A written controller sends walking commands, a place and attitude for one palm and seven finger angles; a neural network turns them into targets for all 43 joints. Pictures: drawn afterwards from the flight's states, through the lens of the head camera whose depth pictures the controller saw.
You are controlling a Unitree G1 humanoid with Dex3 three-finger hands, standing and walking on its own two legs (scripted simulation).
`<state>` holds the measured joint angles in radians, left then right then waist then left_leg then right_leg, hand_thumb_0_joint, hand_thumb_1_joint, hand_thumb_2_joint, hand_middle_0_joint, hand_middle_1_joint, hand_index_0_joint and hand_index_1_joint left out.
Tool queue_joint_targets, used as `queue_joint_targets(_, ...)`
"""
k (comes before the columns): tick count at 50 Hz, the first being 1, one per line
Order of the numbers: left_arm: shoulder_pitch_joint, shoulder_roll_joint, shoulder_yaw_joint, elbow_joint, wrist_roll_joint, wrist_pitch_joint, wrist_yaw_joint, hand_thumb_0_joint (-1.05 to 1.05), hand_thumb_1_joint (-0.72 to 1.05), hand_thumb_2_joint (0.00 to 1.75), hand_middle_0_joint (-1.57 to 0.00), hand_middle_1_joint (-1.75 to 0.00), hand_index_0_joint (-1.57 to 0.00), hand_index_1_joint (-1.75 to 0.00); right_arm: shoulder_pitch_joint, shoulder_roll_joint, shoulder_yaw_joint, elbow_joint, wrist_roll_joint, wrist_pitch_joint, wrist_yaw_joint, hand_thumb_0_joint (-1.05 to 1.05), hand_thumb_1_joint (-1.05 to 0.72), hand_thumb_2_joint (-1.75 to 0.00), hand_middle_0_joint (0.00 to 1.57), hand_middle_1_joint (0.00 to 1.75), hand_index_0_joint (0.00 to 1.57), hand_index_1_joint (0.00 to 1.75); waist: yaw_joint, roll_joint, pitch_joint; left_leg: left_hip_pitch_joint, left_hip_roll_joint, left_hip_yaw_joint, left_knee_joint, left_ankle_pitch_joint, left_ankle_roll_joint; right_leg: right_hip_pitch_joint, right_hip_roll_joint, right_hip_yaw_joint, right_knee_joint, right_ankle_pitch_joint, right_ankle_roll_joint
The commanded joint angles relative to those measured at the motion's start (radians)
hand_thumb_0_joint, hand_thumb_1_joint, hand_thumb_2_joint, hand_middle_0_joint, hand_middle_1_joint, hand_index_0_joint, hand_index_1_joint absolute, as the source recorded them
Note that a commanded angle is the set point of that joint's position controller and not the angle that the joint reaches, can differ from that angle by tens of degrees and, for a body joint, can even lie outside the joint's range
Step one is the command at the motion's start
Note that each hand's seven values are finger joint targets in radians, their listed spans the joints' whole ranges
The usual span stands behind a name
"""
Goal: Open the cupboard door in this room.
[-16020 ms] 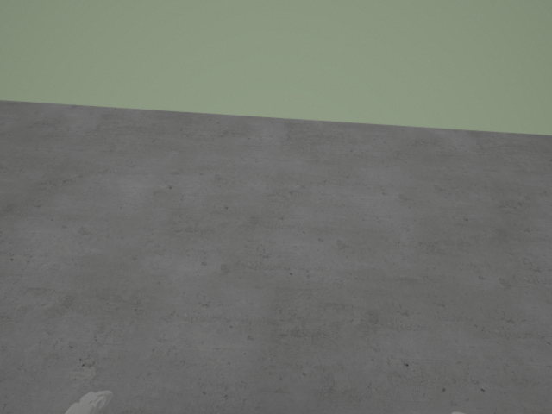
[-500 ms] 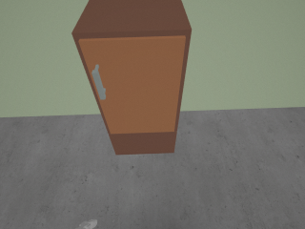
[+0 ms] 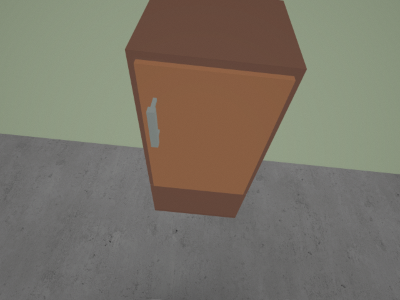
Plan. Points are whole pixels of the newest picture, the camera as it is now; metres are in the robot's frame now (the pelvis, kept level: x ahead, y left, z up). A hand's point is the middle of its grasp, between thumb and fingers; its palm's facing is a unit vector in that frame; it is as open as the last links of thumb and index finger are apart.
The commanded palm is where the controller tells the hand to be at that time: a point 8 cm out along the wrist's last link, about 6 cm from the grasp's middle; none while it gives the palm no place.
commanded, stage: come to a stop and stand still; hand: left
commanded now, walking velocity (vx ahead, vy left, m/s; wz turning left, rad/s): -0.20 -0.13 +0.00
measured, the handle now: (154, 123) +0.55 +0.18 -0.04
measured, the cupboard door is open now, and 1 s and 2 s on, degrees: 0 0 0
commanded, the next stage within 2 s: look again from close up in 0.84 s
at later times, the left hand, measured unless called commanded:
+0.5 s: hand out of the picture +0.02 +0.09 -0.16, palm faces +0.01 -0.97 -0.24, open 7.3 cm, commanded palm none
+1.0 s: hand out of the picture -0.10 +0.07 -0.18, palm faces +0.04 -0.98 -0.19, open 7.3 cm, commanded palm none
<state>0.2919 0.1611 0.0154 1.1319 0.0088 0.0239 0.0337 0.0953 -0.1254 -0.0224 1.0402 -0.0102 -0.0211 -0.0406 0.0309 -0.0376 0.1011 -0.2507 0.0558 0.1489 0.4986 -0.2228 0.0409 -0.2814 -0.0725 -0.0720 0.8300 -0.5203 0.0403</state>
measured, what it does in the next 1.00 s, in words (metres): steps to the right: right foot, then left foot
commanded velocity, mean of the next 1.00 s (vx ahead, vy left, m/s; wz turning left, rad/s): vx -0.01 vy -0.01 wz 0.00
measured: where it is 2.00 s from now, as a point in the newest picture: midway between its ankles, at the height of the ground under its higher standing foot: outside the picture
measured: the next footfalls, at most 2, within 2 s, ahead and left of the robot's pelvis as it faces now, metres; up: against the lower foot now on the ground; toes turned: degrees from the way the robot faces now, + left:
right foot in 0.28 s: +0.03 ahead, -0.17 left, +0.00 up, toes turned -3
left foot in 0.62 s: -0.07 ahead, +0.02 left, +0.00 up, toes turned +2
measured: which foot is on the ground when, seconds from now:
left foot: down 0.00-0.28, up 0.30-0.60, down 0.62-1.00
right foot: up 0.00-0.26, down 0.28-1.00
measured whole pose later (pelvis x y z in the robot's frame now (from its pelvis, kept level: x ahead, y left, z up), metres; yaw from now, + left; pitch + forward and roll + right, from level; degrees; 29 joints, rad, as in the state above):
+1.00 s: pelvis -0.07 -0.09 +0.00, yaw +0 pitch -1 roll +0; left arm 0.32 0.12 -0.01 1.14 0.01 -0.01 0.05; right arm 0.30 -0.13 -0.01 1.09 -0.02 0.01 -0.03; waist 0.02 0.02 0.04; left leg -0.12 0.02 0.04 0.47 -0.32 0.00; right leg -0.27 0.01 -0.11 0.43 -0.14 -0.05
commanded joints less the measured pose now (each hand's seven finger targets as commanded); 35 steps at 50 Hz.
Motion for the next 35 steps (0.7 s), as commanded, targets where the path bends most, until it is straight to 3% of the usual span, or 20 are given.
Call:
queue_joint_targets(1, 0.049, 0.096, 0.043, -0.076, 0.01, 0.013, 0.001, 0.0, 0.9, 0.9, -0.2, -0.3, -0.2, -0.3, 0.144, -0.232, -0.066, 0.001, -0.001, 0.021, -0.019, 0.0, -0.9, -0.9, 0.2, 0.3, 0.2, 0.3, -0.052, 0.144, -0.164, 0.236, 0.327, -0.205, -0.107, 0.886, 0.15, -0.182, 0.003, 0.07, 0.224, 0.023, 0.007)
queue_joint_targets(4, 0.037, 0.086, 0.057, -0.116, 0.011, 0.026, -0.004, 0.0, 0.9, 0.9, -0.2, -0.3, -0.2, -0.3, 0.084, -0.215, -0.072, -0.034, -0.007, 0.022, -0.012, 0.0, -0.9, -0.9, 0.2, 0.3, 0.2, 0.3, -0.028, 0.134, -0.169, 0.152, 0.31, -0.17, -0.119, 0.695, 0.141, -0.18, 0.008, 0.088, 0.261, 0.064, 0.009)
queue_joint_targets(5, 0.031, 0.079, 0.058, -0.126, 0.01, 0.029, -0.006, 0.0, 0.9, 0.9, -0.2, -0.3, -0.2, -0.3, 0.061, -0.214, -0.075, -0.045, -0.01, 0.022, -0.008, 0.0, -0.9, -0.9, 0.2, 0.3, 0.2, 0.3, -0.022, 0.168, -0.171, 0.128, 0.304, -0.162, -0.126, 0.631, 0.135, -0.17, 0.004, 0.092, 0.235, 0.078, 0.008)
queue_joint_targets(10, 0.029, 0.07, 0.049, -0.151, 0.008, 0.017, -0.011, 0.0, 0.9, 0.9, -0.2, -0.3, -0.2, -0.3, 0.018, -0.216, -0.081, -0.062, -0.019, 0.034, 0.012, 0.0, -0.9, -0.9, 0.2, 0.3, 0.2, 0.3, -0.01, 0.266, -0.12, -0.012, 0.264, -0.175, -0.138, 0.267, 0.096, 0.001, 0.002, 0.021, -0.093, 0.117, -0.008)
queue_joint_targets(12, 0.097, 0.098, 0.053, -0.128, 0.014, 0.003, -0.011, 0.0, 0.9, 0.9, -0.2, -0.3, -0.2, -0.3, 0.022, -0.208, -0.082, -0.062, -0.011, 0.042, 0.018, 0.0, -0.9, -0.9, 0.2, 0.3, 0.2, 0.3, 0.021, 0.177, -0.134, -0.095, 0.205, -0.145, -0.046, 0.049, 0.037, 0.145, 0.006, 0.0, -0.322, 0.289, -0.005)
queue_joint_targets(13, 0.091, 0.155, 0.055, -0.133, 0.027, -0.008, -0.007, 0.0, 0.9, 0.9, -0.2, -0.3, -0.2, -0.3, 0.058, -0.154, -0.075, -0.063, -0.002, 0.048, 0.022, 0.0, -0.9, -0.9, 0.2, 0.3, 0.2, 0.3, 0.013, -0.022, -0.115, -0.138, 0.099, -0.082, 0.098, -0.128, -0.022, 0.138, -0.076, 0.094, -0.469, 0.33, -0.017)
queue_joint_targets(14, 0.011, 0.231, 0.056, -0.16, 0.032, -0.019, -0.004, 0.0, 0.9, 0.9, -0.2, -0.3, -0.2, -0.3, 0.083, -0.073, -0.056, -0.084, 0.004, 0.058, 0.03, 0.0, -0.9, -0.9, 0.2, 0.3, 0.2, 0.3, -0.022, -0.279, -0.058, -0.198, -0.004, -0.054, 0.248, -0.324, -0.069, 0.013, -0.261, 0.339, -0.582, 0.305, -0.095)
queue_joint_targets(15, -0.03, 0.239, 0.051, -0.187, 0.022, -0.014, -0.005, 0.0, 0.9, 0.9, -0.2, -0.3, -0.2, -0.3, 0.033, -0.107, -0.057, -0.098, 0.003, 0.073, 0.031, 0.0, -0.9, -0.9, 0.2, 0.3, 0.2, 0.3, 0.01, -0.241, -0.022, -0.129, 0.002, -0.133, 0.351, -0.353, -0.052, -0.149, -0.304, 0.353, -0.645, 0.173, -0.171)
queue_joint_targets(16, -0.086, 0.232, 0.05, -0.203, 0.026, -0.012, -0.006, 0.0, 0.9, 0.9, -0.2, -0.3, -0.2, -0.3, 0.048, -0.109, -0.062, -0.09, -0.001, 0.079, 0.037, 0.0, -0.9, -0.9, 0.2, 0.3, 0.2, 0.3, -0.019, -0.182, -0.011, -0.116, -0.002, -0.151, 0.417, -0.305, -0.044, -0.207, -0.264, 0.299, -0.66, 0.025, -0.177)
queue_joint_targets(17, -0.116, 0.226, 0.058, -0.206, 0.025, -0.013, -0.003, 0.0, 0.9, 0.9, -0.2, -0.3, -0.2, -0.3, 0.068, -0.115, -0.063, -0.077, -0.005, 0.083, 0.036, 0.0, -0.9, -0.9, 0.2, 0.3, 0.2, 0.3, -0.027, -0.248, 0.005, -0.15, -0.008, -0.165, 0.466, -0.266, -0.037, -0.2, -0.231, 0.317, -0.662, -0.014, -0.165)
queue_joint_targets(20, -0.143, 0.166, 0.043, -0.206, 0.016, -0.018, -0.003, 0.0, 0.9, 0.9, -0.2, -0.3, -0.2, -0.3, 0.158, -0.127, -0.06, -0.024, -0.006, 0.069, 0.036, 0.0, -0.9, -0.9, 0.2, 0.3, 0.2, 0.3, -0.055, -0.162, -0.027, -0.127, -0.007, -0.149, 0.513, -0.166, -0.041, -0.12, -0.165, 0.2, -0.606, 0.164, -0.153)
queue_joint_targets(22, -0.102, 0.158, 0.041, -0.191, 0.013, -0.027, -0.003, 0.0, 0.9, 0.9, -0.2, -0.3, -0.2, -0.3, 0.165, -0.117, -0.051, -0.015, -0.003, 0.06, 0.034, 0.0, -0.9, -0.9, 0.2, 0.3, 0.2, 0.3, -0.04, -0.102, -0.071, -0.128, -0.012, -0.142, 0.443, -0.172, -0.05, -0.015, -0.161, 0.187, -0.578, 0.276, -0.167)
queue_joint_targets(26, -0.018, 0.162, 0.048, -0.146, 0.013, -0.034, 0.002, 0.0, 0.9, 0.9, -0.2, -0.3, -0.2, -0.3, 0.157, -0.089, -0.034, -0.012, 0.002, 0.045, 0.022, 0.0, -0.9, -0.9, 0.2, 0.3, 0.2, 0.3, 0.001, -0.062, -0.123, -0.083, -0.009, -0.13, 0.173, -0.242, -0.057, 0.145, -0.188, 0.246, -0.549, 0.433, -0.21)
queue_joint_targets(29, -0.036, 0.151, 0.04, -0.116, -0.002, -0.032, 0.003, 0.0, 0.9, 0.9, -0.2, -0.3, -0.2, -0.3, 0.248, -0.079, -0.021, 0.04, 0.006, 0.03, 0.013, 0.0, -0.9, -0.9, 0.2, 0.3, 0.2, 0.3, -0.033, -0.041, -0.152, 0.096, -0.012, -0.143, -0.119, -0.052, -0.046, 0.115, -0.147, 0.216, -0.505, 0.402, -0.154)
queue_joint_targets(30, -0.035, 0.123, 0.034, -0.114, -0.009, -0.031, 0.003, 0.0, 0.9, 0.9, -0.2, -0.3, -0.2, -0.3, 0.268, -0.094, -0.019, 0.053, 0.004, 0.02, 0.009, 0.0, -0.9, -0.9, 0.2, 0.3, 0.2, 0.3, -0.033, 0.024, -0.162, 0.145, 0.029, -0.196, -0.17, 0.014, -0.026, 0.082, -0.099, 0.18, -0.475, 0.369, -0.118)
queue_joint_targets(31, -0.027, 0.095, 0.026, -0.111, -0.013, -0.031, -0.001, 0.0, 0.9, 0.9, -0.2, -0.3, -0.2, -0.3, 0.254, -0.12, -0.018, 0.053, -0.003, 0.011, 0.005, 0.0, -0.9, -0.9, 0.2, 0.3, 0.2, 0.3, -0.017, 0.114, -0.144, 0.118, 0.097, -0.264, -0.175, 0.075, 0.004, 0.074, -0.041, 0.129, -0.458, 0.387, -0.081)
queue_joint_targets(32, -0.024, 0.087, 0.022, -0.099, -0.011, -0.031, -0.003, 0.0, 0.9, 0.9, -0.2, -0.3, -0.2, -0.3, 0.218, -0.138, -0.017, 0.046, -0.005, 0.011, 0.004, 0.0, -0.9, -0.9, 0.2, 0.3, 0.2, 0.3, 0.0, 0.115, -0.139, 0.07, 0.128, -0.27, -0.179, 0.061, 0.015, 0.111, -0.022, 0.098, -0.466, 0.391, -0.059)
queue_joint_targets(33, -0.024, 0.086, 0.02, -0.09, -0.009, -0.033, -0.004, 0.0, 0.9, 0.9, -0.2, -0.3, -0.2, -0.3, 0.216, -0.139, -0.014, 0.049, -0.007, 0.011, -0.002, 0.0, -0.9, -0.9, 0.2, 0.3, 0.2, 0.3, -0.001, 0.084, -0.136, 0.055, 0.11, -0.244, -0.164, 0.056, 0.009, 0.146, -0.021, 0.099, -0.471, 0.433, -0.051)
queue_joint_targets(34, -0.041, 0.092, 0.021, -0.078, -0.007, -0.027, -0.003, 0.0, 0.9, 0.9, -0.2, -0.3, -0.2, -0.3, 0.205, -0.125, -0.013, 0.062, -0.003, 0.01, 0.0, 0.0, -0.9, -0.9, 0.2, 0.3, 0.2, 0.3, -0.005, 0.19, -0.123, 0.027, 0.108, -0.249, -0.198, 0.047, 0.005, 0.165, -0.029, 0.075, -0.455, 0.423, -0.05)
queue_joint_targets(35, -0.037, 0.095, 0.018, -0.068, -0.005, -0.026, -0.003, 0.0, 0.9, 0.9, -0.2, -0.3, -0.2, -0.3, 0.197, -0.11, -0.008, 0.06, -0.003, 0.012, 0.001, 0.0, -0.9, -0.9, 0.2, 0.3, 0.2, 0.3, 0.0, 0.187, -0.1, 0.009, 0.103, -0.238, -0.217, 0.02, 0.001, 0.178, -0.028, 0.065, -0.459, 0.42, -0.051)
